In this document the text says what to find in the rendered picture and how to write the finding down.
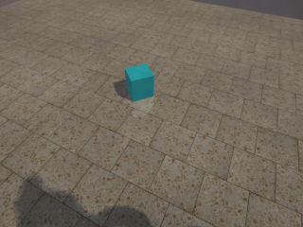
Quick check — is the carton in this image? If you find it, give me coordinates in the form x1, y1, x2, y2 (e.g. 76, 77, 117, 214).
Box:
124, 63, 154, 102

